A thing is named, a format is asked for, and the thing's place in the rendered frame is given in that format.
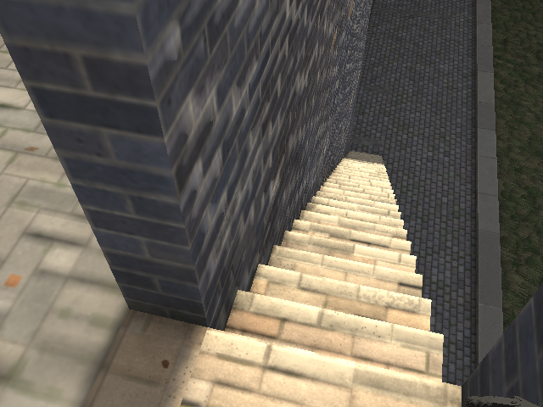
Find stairs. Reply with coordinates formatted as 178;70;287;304
224;150;444;382

